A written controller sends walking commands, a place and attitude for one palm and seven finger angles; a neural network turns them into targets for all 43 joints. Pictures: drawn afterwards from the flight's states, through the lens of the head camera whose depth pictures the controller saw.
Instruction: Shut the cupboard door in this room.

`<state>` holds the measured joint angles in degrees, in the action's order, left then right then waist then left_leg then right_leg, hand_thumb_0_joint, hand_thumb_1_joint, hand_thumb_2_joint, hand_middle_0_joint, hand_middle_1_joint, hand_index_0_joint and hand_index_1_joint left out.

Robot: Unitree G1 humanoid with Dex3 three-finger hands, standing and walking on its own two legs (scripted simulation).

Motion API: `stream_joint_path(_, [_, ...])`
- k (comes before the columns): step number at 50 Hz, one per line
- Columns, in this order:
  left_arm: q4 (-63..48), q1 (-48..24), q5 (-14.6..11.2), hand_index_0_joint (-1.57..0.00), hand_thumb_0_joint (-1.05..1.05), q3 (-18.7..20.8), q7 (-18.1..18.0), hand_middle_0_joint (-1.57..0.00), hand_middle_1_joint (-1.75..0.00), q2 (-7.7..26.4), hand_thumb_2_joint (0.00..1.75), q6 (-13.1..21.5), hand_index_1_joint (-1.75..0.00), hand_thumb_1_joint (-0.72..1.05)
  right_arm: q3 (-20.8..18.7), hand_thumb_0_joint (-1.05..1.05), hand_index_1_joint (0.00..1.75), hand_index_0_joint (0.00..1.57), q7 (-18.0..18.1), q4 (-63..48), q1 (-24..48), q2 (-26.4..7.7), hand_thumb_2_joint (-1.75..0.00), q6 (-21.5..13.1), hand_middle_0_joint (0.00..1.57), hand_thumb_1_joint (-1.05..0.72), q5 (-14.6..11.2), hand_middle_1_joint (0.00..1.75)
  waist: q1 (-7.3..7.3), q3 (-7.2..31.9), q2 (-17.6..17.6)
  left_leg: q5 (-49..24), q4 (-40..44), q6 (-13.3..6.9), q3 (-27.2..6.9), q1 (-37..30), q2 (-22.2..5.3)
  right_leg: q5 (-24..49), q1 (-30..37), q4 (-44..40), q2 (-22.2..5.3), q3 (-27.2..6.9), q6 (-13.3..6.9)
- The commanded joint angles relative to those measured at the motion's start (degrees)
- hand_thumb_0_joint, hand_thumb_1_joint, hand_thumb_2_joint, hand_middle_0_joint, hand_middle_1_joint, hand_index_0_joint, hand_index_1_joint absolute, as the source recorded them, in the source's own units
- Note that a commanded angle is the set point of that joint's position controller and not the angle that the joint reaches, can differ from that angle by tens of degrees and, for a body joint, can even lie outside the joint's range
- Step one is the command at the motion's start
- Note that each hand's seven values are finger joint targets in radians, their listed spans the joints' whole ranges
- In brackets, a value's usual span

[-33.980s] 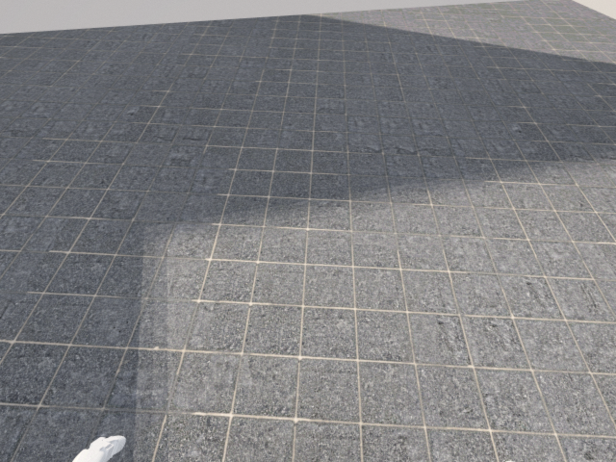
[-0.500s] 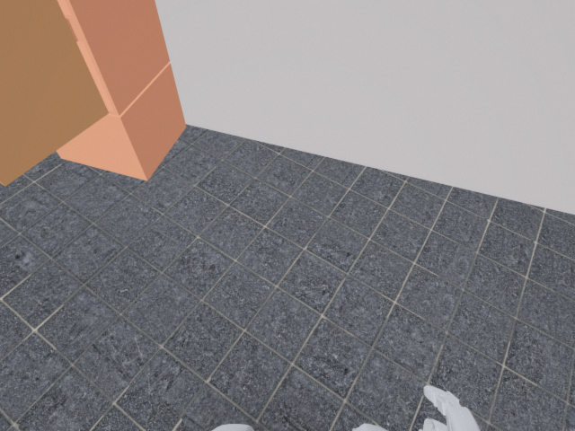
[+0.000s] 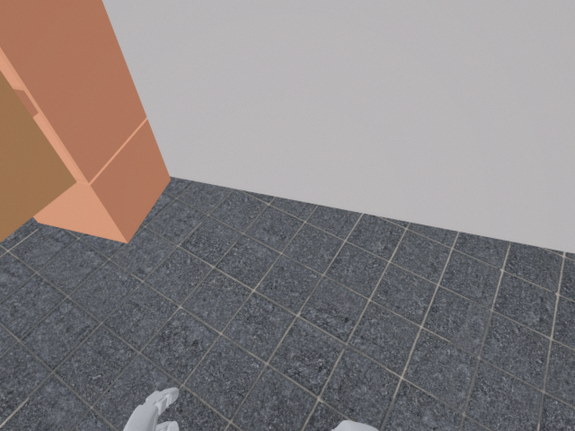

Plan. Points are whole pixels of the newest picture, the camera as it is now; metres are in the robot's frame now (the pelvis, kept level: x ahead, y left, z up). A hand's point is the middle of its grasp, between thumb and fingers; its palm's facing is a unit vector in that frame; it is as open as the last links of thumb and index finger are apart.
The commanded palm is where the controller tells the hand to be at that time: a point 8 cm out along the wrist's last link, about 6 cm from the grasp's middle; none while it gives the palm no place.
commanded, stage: walk to a spot facing it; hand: left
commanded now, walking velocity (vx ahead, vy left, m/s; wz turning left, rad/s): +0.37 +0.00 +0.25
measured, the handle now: out of the picture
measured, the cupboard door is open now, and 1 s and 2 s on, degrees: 77 77 77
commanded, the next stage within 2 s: turn to face it in 0.56 s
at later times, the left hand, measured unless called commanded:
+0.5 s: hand out of the picture +0.09 +0.21 -0.17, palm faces +0.23 -0.97 -0.11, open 7.4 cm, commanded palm none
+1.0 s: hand (171, 257) +0.46 +0.25 -0.14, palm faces +0.14 -0.96 -0.23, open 7.4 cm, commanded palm none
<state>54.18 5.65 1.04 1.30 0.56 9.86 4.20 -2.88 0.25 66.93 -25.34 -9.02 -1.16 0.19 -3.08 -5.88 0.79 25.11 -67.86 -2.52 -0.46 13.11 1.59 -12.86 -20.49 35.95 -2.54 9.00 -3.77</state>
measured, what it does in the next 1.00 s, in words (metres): walks ahead: left foot, then right foot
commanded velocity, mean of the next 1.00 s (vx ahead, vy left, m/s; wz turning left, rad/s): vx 0.20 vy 0.00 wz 0.26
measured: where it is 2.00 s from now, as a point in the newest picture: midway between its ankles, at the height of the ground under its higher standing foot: (268, 376)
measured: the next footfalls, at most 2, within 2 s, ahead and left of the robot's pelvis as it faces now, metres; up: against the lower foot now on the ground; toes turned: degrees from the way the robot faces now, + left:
left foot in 0.42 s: +0.28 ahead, +0.17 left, +0.00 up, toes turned +15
right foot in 0.92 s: +0.49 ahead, -0.02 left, +0.00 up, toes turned +1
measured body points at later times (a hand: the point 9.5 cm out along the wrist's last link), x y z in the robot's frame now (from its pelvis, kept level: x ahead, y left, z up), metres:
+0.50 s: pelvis +0.20 +0.07 +0.00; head +0.23 +0.10 +0.45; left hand +0.08 +0.26 -0.16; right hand +0.36 -0.14 -0.12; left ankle +0.24 +0.15 -0.72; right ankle +0.11 -0.08 -0.66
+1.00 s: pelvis +0.36 +0.06 +0.00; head +0.40 +0.04 +0.45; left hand +0.45 +0.30 -0.13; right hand +0.32 -0.16 -0.16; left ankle +0.25 +0.15 -0.67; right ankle +0.45 -0.02 -0.72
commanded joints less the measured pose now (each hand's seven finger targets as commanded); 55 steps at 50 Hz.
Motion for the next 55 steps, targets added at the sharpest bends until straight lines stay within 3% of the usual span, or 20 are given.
stream_joint_path(1, [1.5, 7.7, -0.4, -0.20, 0.00, 2.2, -1.2, -0.20, -0.30, 6.6, 0.90, 0.0, -0.30, 0.90, -1.2, 0.00, 0.30, 0.20, -0.6, -5.7, 1.9, -2.4, -0.90, -0.4, 0.20, -0.90, 1.0, 0.30, 2.66, 0.3, -5.9, -9.8, -8.1, 0.6, -2.9, 15.6, -7.5, -11.9, 2.4, -25.9, -16.9, -18.1, -2.2])
stream_joint_path(3, [2.1, 8.8, 0.0, -0.20, 0.00, 2.1, -1.2, -0.20, -0.30, 5.3, 0.90, 0.4, -0.30, 0.90, -1.1, 0.00, 0.30, 0.20, -0.7, -5.1, -0.6, -1.5, -0.90, 0.7, 0.20, -0.90, 1.3, 0.30, 1.04, 1.4, -7.3, -12.2, -4.7, 2.1, -1.4, 15.6, -7.6, -8.7, 0.6, -26.5, -14.3, -11.5, -0.8])
stream_joint_path(6, [4.0, 10.9, 0.2, -0.20, 0.00, 2.3, -1.3, -0.20, -0.30, 5.2, 0.90, 1.0, -0.30, 0.90, -1.5, 0.00, 0.30, 0.20, -1.1, -6.4, 2.2, -1.1, -0.90, 1.2, 0.20, -0.90, 1.3, 0.30, 0.83, 0.3, -8.2, -15.2, 1.3, 3.5, 0.1, 18.3, -9.1, -6.8, 0.8, -28.3, -13.9, -8.2, -1.5])
stream_joint_path(15, [8.6, 21.6, 0.4, -0.20, 0.00, 2.0, -1.5, -0.20, -0.30, 6.0, 0.90, 1.3, -0.30, 0.90, -0.3, 0.00, 0.30, 0.20, -2.5, -12.4, 20.8, -0.1, -0.90, -1.1, 0.20, -0.90, 1.1, 0.30, 6.83, -0.4, -6.8, -14.4, 28.4, 2.9, 5.5, 19.5, -7.6, 12.4, 17.5, -23.9, -16.2, -3.8, -2.8])
stream_joint_path(17, [8.8, 21.9, 0.5, -0.20, 0.00, 2.2, -1.6, -0.20, -0.30, 6.7, 0.90, 0.9, -0.30, 0.90, -0.4, 0.00, 0.30, 0.20, -2.4, -12.5, 19.9, -1.0, -0.90, -1.6, 0.20, -0.90, 1.1, 0.30, 6.25, 0.8, -6.9, -11.8, 32.1, 1.8, 6.7, 14.6, -6.4, 16.0, 18.9, -20.5, -17.3, -3.3, -2.7])
stream_joint_path(19, [9.0, 20.3, 0.1, -0.20, 0.00, 2.3, -1.5, -0.20, -0.30, 7.3, 0.90, 0.7, -0.30, 0.90, -1.0, 0.00, 0.30, 0.20, -1.8, -10.3, 12.2, -3.1, -0.90, -2.1, 0.20, -0.90, 1.5, 0.30, 1.85, 4.9, -5.0, -14.1, 38.2, 0.8, 8.8, 0.6, -3.3, 24.2, 15.8, -9.2, -15.1, 0.7, -0.7])
stream_joint_path(20, [8.6, 20.0, -0.2, -0.20, 0.00, 2.1, -1.4, -0.20, -0.30, 6.6, 0.90, 0.6, -0.30, 0.90, -1.9, 0.00, 0.30, 0.20, -1.4, -8.1, 4.0, -6.7, -0.90, -2.4, 0.20, -0.90, 1.7, 0.30, -1.75, 10.3, 0.3, -16.0, 40.7, -0.8, 5.4, -14.0, -5.6, 21.8, 8.9, 3.5, -12.3, 3.5, 1.4])
stream_joint_path(21, [7.5, 22.3, -0.6, -0.20, 0.00, 1.7, -0.9, -0.20, -0.30, 3.0, 0.90, 0.5, -0.30, 0.90, -3.8, 0.00, 0.30, 0.20, -0.7, -6.4, -3.6, -14.3, -0.90, -2.8, 0.20, -0.90, 2.0, 0.30, -3.70, 17.8, 16.9, -19.6, 43.1, -5.6, -15.8, -28.2, -20.8, -3.8, -6.0, 21.1, -3.8, 5.5, 4.8])
stream_joint_path(22, [5.3, 18.9, -0.4, -0.20, 0.00, 1.2, -1.0, -0.20, -0.30, 3.5, 0.90, 0.7, -0.30, 0.90, -4.0, 0.00, 0.30, 0.20, 0.0, -5.6, -6.9, -16.4, -0.90, -2.2, 0.20, -0.90, 1.0, 0.30, -4.79, 18.1, 17.2, -29.1, 48.2, -10.1, -24.7, -31.3, -27.5, -20.9, -15.0, 32.1, -1.3, -0.7, 5.0])
stream_joint_path(26, [6.9, 13.0, 0.1, -0.20, 0.00, 1.8, -0.5, -0.20, -0.30, 2.6, 0.90, -0.9, -0.30, 0.90, -1.8, 0.00, 0.30, 0.20, 0.7, -7.8, 6.6, -7.9, -0.90, -3.1, 0.20, -0.90, 0.9, 0.30, 1.00, 2.5, 0.3, -28.4, 53.2, -7.1, -9.0, -8.3, -22.9, -8.9, -14.3, 35.7, -7.9, -6.8, 5.1])
stream_joint_path(33, [5.2, 14.4, 0.4, -0.20, 0.00, 2.5, -0.3, -0.20, -0.30, 0.2, 0.90, -4.1, -0.30, 0.90, -1.0, 0.00, 0.30, 0.20, 1.0, -7.9, 6.4, -4.6, -0.90, -4.0, 0.20, -0.90, 0.5, 0.30, 4.55, -0.2, 5.3, -34.0, 57.2, -4.3, 4.9, -4.4, -17.5, 3.9, -16.5, 30.9, -5.9, -7.2, 6.6])
stream_joint_path(37, [2.4, 7.7, 0.1, -0.20, 0.00, 1.9, -0.4, -0.20, -0.30, 1.2, 0.90, -3.4, -0.30, 0.90, -0.6, 0.00, 0.30, 0.20, 1.3, -6.8, 4.6, -5.2, -0.90, -4.0, 0.20, -0.90, 0.7, 0.30, 3.70, -0.6, 6.1, -53.2, 53.2, -5.4, 4.6, -7.0, -15.6, 5.5, -13.1, 15.6, -5.1, -4.2, 6.9])
stream_joint_path(41, [0.4, 3.4, -0.1, -0.20, 0.00, 1.6, -0.7, -0.20, -0.30, 2.5, 0.90, -3.0, -0.30, 0.90, -1.2, 0.00, 0.30, 0.20, 1.4, -5.8, 3.0, -7.5, -0.90, -2.5, 0.20, -0.90, 1.0, 0.30, 2.14, 1.3, 7.0, -58.2, 47.2, -5.3, 0.6, -9.8, -15.7, 1.7, -6.1, 4.1, -1.9, -1.4, 6.6])
stream_joint_path(44, [0.4, 7.0, -0.3, -0.20, 0.00, 2.0, -0.9, -0.20, -0.30, 4.2, 0.90, -2.5, -0.30, 0.90, -1.6, 0.00, 0.30, 0.20, 1.4, -6.0, 4.1, -8.3, -0.90, -1.2, 0.20, -0.90, 0.8, 0.30, 4.56, 4.6, 6.5, -55.2, 39.3, -3.3, -1.2, -8.8, -14.5, 4.0, 3.1, -3.8, -1.0, -1.4, 6.3])
stream_joint_path(45, [1.2, 10.9, -0.3, -0.20, 0.00, 2.5, -1.1, -0.20, -0.30, 6.1, 0.90, -1.9, -0.30, 0.90, -1.7, 0.00, 0.30, 0.20, 1.3, -6.4, 4.9, -8.3, -0.90, -1.1, 0.20, -0.90, 0.4, 0.30, 6.72, 6.9, 4.0, -49.6, 33.2, -1.4, -0.9, -5.8, -12.6, 12.4, 10.7, -9.0, -2.6, -2.0, 6.2])
stream_joint_path(46, [2.5, 15.3, 0.2, -0.20, 0.00, 3.3, -1.7, -0.20, -0.30, 10.5, 0.90, -1.1, -0.30, 0.90, -1.7, 0.00, 0.30, 0.20, 0.9, -7.1, 3.5, -6.4, -0.90, -1.0, 0.20, -0.90, -0.2, 0.30, 7.94, 11.8, -6.3, -32.6, 20.4, 1.3, 1.8, 5.0, -7.4, 35.3, 24.3, -8.7, -12.6, -10.2, 3.0])
stream_joint_path(47, [3.6, 20.4, -0.1, -0.20, 0.00, 4.4, -1.9, -0.20, -0.30, 14.6, 0.90, -0.8, -0.30, 0.90, -1.6, 0.00, 0.30, 0.20, 0.7, -8.4, 1.8, -4.1, -0.90, -0.7, 0.20, -0.90, -0.6, 0.30, 8.33, 17.8, -16.6, 9.8, 4.2, 3.9, 4.1, 14.5, 0.3, 61.4, 33.1, -7.5, -27.7, -21.5, -4.0])
stream_joint_path(48, [2.4, 18.9, -0.6, -0.20, 0.00, 3.8, -2.2, -0.20, -0.30, 14.0, 0.90, -1.1, -0.30, 0.90, -1.7, 0.00, 0.30, 0.20, 1.2, -8.8, 2.4, -5.5, -0.90, 0.1, 0.20, -0.90, -0.6, 0.30, 7.72, 16.5, -12.4, 11.4, -2.2, 3.8, -1.1, 14.0, -2.1, 58.8, 27.1, -10.1, -28.5, -19.3, -7.1])
stream_joint_path(51, [-1.2, 6.8, -0.7, -0.20, 0.00, 3.1, -2.9, -0.20, -0.30, 8.9, 0.90, -2.2, -0.30, 0.90, -2.2, 0.00, 0.30, 0.20, -0.1, -8.0, 4.9, -4.1, -0.90, 2.5, 0.20, -0.90, 0.1, 0.30, 3.99, 9.3, -9.2, 1.5, -7.4, 4.9, -1.2, 14.5, -6.5, 22.9, 12.2, -17.0, -22.2, -11.5, -3.0])
stream_joint_path(55, [-2.2, 3.6, -0.1, -0.20, 0.00, 2.9, -2.8, -0.20, -0.30, 7.4, 0.90, -2.7, -0.30, 0.90, -2.4, 0.00, 0.30, 0.20, -1.0, -8.4, 4.7, -3.3, -0.90, 4.5, 0.20, -0.90, 0.8, 0.30, 1.77, 6.2, -9.8, -4.0, -1.6, 6.3, 1.3, 13.4, -6.6, 5.2, 5.1, -21.3, -18.3, -3.7, -0.7])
